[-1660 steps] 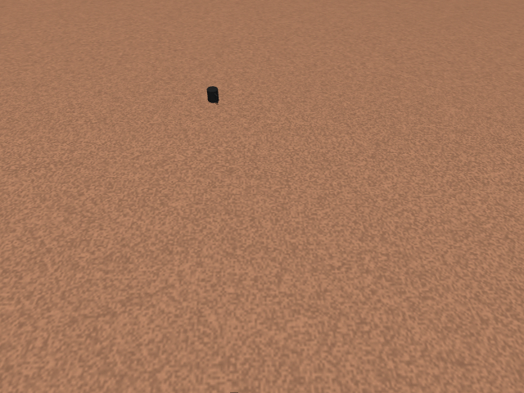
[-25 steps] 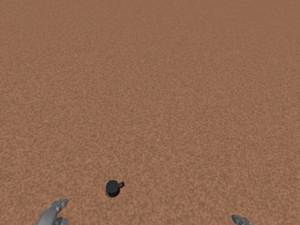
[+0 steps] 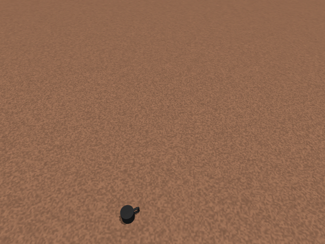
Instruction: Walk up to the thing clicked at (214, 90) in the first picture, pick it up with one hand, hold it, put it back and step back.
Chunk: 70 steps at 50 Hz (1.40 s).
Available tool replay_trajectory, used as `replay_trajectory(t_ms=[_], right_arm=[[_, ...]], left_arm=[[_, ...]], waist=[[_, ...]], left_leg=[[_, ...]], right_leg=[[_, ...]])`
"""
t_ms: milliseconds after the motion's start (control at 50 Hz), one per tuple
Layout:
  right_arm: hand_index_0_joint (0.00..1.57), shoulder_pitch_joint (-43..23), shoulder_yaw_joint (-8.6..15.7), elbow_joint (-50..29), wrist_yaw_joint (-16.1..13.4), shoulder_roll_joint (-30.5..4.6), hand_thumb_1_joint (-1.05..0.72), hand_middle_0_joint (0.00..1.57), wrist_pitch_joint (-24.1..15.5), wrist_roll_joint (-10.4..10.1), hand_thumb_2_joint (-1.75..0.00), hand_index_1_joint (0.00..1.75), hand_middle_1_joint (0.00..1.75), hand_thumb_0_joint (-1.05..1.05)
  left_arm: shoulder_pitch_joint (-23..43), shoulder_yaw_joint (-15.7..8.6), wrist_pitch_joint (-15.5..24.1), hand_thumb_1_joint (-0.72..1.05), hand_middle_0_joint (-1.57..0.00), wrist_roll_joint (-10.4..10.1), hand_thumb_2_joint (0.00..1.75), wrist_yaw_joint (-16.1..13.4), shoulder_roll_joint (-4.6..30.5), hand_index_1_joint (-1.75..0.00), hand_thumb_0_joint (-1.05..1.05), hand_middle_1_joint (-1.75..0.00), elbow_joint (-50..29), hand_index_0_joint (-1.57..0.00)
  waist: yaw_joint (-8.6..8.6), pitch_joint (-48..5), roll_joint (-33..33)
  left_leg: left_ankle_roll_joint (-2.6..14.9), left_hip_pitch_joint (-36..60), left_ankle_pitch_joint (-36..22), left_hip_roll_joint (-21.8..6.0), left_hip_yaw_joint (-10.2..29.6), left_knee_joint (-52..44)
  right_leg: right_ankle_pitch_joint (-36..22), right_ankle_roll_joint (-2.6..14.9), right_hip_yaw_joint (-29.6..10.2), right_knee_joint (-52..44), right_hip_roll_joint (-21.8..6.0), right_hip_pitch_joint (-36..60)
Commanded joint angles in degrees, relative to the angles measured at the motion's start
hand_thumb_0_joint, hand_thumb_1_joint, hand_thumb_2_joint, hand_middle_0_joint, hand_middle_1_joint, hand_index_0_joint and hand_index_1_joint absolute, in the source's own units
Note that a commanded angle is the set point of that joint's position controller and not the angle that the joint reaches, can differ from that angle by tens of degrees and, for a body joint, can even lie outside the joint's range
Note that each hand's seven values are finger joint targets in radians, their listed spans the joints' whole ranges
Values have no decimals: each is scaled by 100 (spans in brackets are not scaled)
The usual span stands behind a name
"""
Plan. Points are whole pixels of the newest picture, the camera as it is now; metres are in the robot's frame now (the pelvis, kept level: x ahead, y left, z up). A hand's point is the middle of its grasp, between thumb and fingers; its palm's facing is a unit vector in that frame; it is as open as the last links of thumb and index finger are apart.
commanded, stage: stand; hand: left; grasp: from above
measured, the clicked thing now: (130, 213) +0.44 +0.19 -0.73
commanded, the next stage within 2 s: step back in 1.78 s
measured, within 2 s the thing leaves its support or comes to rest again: neither
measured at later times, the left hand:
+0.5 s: hand out of the picture +0.05 +0.22 -0.16, palm faces +0.01 -0.95 -0.32, open 7.4 cm
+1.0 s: hand out of the picture +0.09 +0.21 -0.16, palm faces +0.00 -0.94 -0.33, open 7.4 cm
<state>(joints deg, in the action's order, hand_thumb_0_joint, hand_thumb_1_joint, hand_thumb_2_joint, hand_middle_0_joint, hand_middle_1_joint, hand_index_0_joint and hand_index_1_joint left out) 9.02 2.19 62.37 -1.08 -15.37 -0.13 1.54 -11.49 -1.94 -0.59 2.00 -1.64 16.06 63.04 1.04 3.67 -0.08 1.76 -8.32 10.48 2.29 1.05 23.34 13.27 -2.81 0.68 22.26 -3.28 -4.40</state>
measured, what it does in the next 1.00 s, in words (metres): stands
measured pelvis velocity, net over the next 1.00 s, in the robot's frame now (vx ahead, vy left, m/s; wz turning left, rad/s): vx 0.02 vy -0.03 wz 0.00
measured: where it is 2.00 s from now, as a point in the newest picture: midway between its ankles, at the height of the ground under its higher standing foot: outside the picture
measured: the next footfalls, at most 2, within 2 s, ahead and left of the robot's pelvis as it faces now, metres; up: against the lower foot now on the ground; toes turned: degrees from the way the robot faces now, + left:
none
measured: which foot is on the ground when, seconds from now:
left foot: down 0.00-1.00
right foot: down 0.00-1.00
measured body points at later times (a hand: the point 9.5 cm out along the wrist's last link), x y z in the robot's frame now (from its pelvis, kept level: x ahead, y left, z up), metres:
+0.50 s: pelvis +0.01 -0.02 +0.00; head +0.01 -0.02 +0.45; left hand +0.05 +0.27 -0.14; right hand +0.07 -0.30 -0.14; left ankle +0.03 +0.10 -0.74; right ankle -0.01 -0.15 -0.74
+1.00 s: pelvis +0.02 -0.03 +0.00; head +0.03 -0.03 +0.45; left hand +0.09 +0.26 -0.13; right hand +0.09 -0.32 -0.13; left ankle +0.03 +0.10 -0.74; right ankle -0.01 -0.15 -0.74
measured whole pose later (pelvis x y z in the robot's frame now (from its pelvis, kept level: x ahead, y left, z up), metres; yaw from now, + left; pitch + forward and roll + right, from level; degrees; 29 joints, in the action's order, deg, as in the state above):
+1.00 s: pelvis +0.02 -0.03 +0.00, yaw +0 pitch -3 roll +0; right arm 6.1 0.7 65.3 -0.8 -18.4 -0.7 0.9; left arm -6.3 -1.7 0.6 1.1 -0.7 17.6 65.3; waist 0.0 3.6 -0.4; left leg -0.6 -6.5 9.6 -0.1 1.8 19.1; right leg 12.3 -0.6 1.3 17.9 -0.9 -2.6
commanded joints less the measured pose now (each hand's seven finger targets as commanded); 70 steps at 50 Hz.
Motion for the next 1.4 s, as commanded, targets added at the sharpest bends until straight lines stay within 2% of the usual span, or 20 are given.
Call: replay_trajectory(t_ms=[0, 60, 100, 180, 200, 280, 300, 460, 540, 620, 660, 700, 720, 840, 960, 1020, 1060, 1120, 1200, 1380], right_arm=[[20, -275, 243, -280, -74, -1165, -90, 20, -103, 6, -90, 30, 30, 0], [20, -295, 230, -237, -56, -1188, -90, 20, -93, 0, -90, 30, 30, 0], [20, -353, 223, -240, -44, -1162, -90, 20, -95, -12, -90, 30, 30, 0], [20, -278, 199, -164, -28, -1171, -90, 20, -91, -11, -90, 30, 30, 0], [20, -273, 192, -153, -31, -1205, -90, 20, -82, -5, -90, 30, 30, 0], [20, -317, 149, -138, -27, -1181, -90, 20, -119, -24, -90, 30, 30, 0], [20, -266, 142, -104, -32, -1222, -90, 20, -115, -32, -90, 30, 30, 0], [20, -354, 110, -59, -44, -1291, -90, 20, -109, -39, -90, 30, 30, 0], [20, -350, 76, -40, -43, -1296, -90, 20, -145, -51, -90, 30, 30, 0], [20, -360, 75, -16, -62, -1350, -90, 20, -129, -52, -90, 30, 30, 0], [20, -420, 58, -36, -56, -1311, -90, 20, -146, -51, -90, 30, 30, 0], [20, -438, 53, -20, -62, -1318, -90, 20, -134, -58, -90, 30, 30, 0], [20, -396, 48, -19, -59, -1289, -90, 20, -133, -54, -90, 30, 30, 0], [20, -468, 53, -7, -48, -1362, -90, 20, -128, -59, -90, 30, 30, 0], [20, -457, 58, -12, -42, -1402, -90, 20, -161, -67, -90, 30, 30, 0], [20, -549, 62, -1, -50, -1448, -90, 20, -151, -56, -90, 30, 30, 0], [20, -550, 54, -8, -41, -1422, -90, 20, -153, -63, -90, 30, 30, 0], [20, -542, 47, 17, -24, -1432, -90, 20, -155, -74, -90, 30, 30, 0], [20, -538, 46, -17, -12, -1481, -90, 20, -168, -71, -90, 30, 30, 0], [20, -508, 42, 15, -10, -1497, -90, 20, -168, -77, -90, 30, 30, 0]], left_arm=[[155, -197, 105, 90, -20, -6, 90, -68, 996, -30, 0, -30, -229, -20], [185, -190, 125, 90, -20, -4, 90, -51, 1016, -30, 0, -30, -184, -20], [180, -187, 152, 90, -20, -1, 90, -60, 1051, -30, 0, -30, -134, -20], [273, -175, 164, 90, -20, -19, 90, -55, 1108, -30, 0, -30, -123, -20], [331, -184, 155, 90, -20, -35, 90, -49, 1127, -30, 0, -30, -123, -20], [320, -187, 184, 90, -20, -43, 90, -43, 1166, -30, 0, -30, -95, -20], [344, -190, 179, 90, -20, -55, 90, -38, 1163, -30, 0, -30, -77, -20], [366, -187, 169, 90, -20, -68, 90, -20, 1160, -30, 0, -30, -8, -20], [446, -191, 207, 90, -20, -87, 90, -18, 1182, -30, 0, -30, -37, -20], [509, -205, 182, 90, -20, -97, 90, -13, 1230, -30, 0, -30, -36, -20], [565, -214, 193, 90, -20, -90, 90, -17, 1239, -30, 0, -30, -58, -20], [536, -210, 187, 90, -20, -92, 90, -14, 1215, -30, 0, -30, -20, -20], [576, -210, 194, 90, -20, -89, 90, -20, 1224, -30, 0, -30, -24, -20], [677, -206, 198, 90, -20, -92, 90, -3, 1292, -30, 0, -30, -68, -20], [737, -205, 219, 90, -20, -117, 90, 5, 1347, -30, 0, -30, -122, -20], [728, -203, 190, 90, -20, -110, 90, 12, 1342, -30, 0, -30, -97, -20], [745, -187, 192, 90, -20, -117, 90, 18, 1335, -30, 0, -30, -99, -20], [718, -173, 196, 90, -20, -116, 90, 37, 1345, -30, 0, -30, -86, -20], [760, -167, 230, 90, -20, -111, 90, 38, 1373, -30, 0, -30, -132, -20], [696, -142, 223, 90, -20, -123, 90, 50, 1408, -30, 0, -30, -123, -20]], waist=[[-23, 54, -124], [-30, 38, -110], [-34, -58, 80], [-97, -21, -38], [-104, 26, -154], [-70, -150, 9], [-94, -77, 20], [-63, -177, -32], [-75, -323, 67], [-93, -345, 17], [-78, -363, -2], [-77, -332, 49], [-102, -347, 59], [-103, -269, 10], [-122, -572, -19], [-83, -459, -71], [-97, -397, 19], [-105, -306, 4], [-113, -452, 32], [-105, -374, -19]], left_leg=[[4, -228, 568, -726, 835, -867], [14, -283, 639, -737, 835, -884], [11, -73, 202, -713, 753, -736], [-9, -47, 246, -710, 720, -721], [-7, -246, 505, -720, 756, -800], [-1, -21, -165, -734, 695, -705], [-7, -105, -18, -726, 701, -730], [-8, 34, -256, -758, 649, -681], [-12, 291, -1078, -813, 593, -549], [-29, 255, -869, -811, 565, -630], [-30, 261, -1191, -839, 565, -586], [-24, 287, -1052, -843, 563, -595], [-21, 281, -1235, -865, 556, -590], [-67, 136, -908, -851, 563, -674], [-49, 363, -1508, -899, 506, -577], [-57, 305, -1069, -885, 524, -674], [-75, 316, -1257, -908, 532, -673], [-92, 238, -932, -878, 532, -730], [-53, 319, -1273, -922, 532, -664], [-77, 322, -1064, -911, 522, -722]], right_leg=[[28, 292, -323, -464, -244, -287], [59, 290, -300, -496, -241, -275], [5, 292, -357, -601, -301, -302], [161, 310, -394, -671, -307, -392], [171, 312, -387, -650, -293, -303], [-233, 327, -423, -627, -354, -202], [-138, 326, -424, -665, -335, -202], [-294, 335, -420, -689, -350, -131], [-961, 324, -449, -663, -386, -42], [-792, 325, -436, -716, -361, -23], [-1057, 323, -415, -656, -375, 40], [-959, 311, -412, -692, -373, 12], [-1100, 316, -417, -663, -393, 52], [-799, 320, -434, -770, -374, 42], [-1410, 347, -424, -634, -418, 214], [-937, 349, -417, -707, -384, 91], [-998, 367, -407, -695, -378, 47], [-721, 356, -425, -752, -363, -21], [-1138, 356, -446, -718, -403, 85], [-909, 370, -463, -756, -398, -19]])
